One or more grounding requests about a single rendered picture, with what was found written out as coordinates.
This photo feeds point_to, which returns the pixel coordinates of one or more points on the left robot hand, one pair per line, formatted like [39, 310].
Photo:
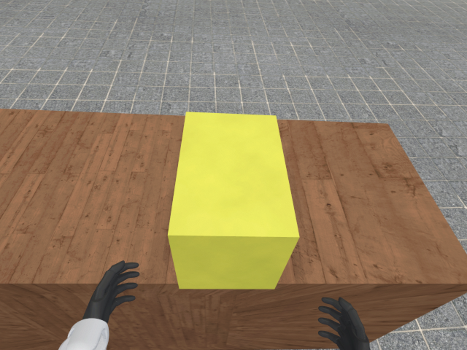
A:
[104, 300]

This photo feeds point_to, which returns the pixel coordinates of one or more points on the carton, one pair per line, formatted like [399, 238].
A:
[232, 223]

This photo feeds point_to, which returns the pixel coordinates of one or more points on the pedestal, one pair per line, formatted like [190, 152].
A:
[82, 191]

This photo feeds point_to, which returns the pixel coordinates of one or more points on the right robot hand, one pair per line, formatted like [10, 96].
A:
[351, 330]

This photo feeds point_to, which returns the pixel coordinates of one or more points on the robot left forearm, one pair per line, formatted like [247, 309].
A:
[87, 334]

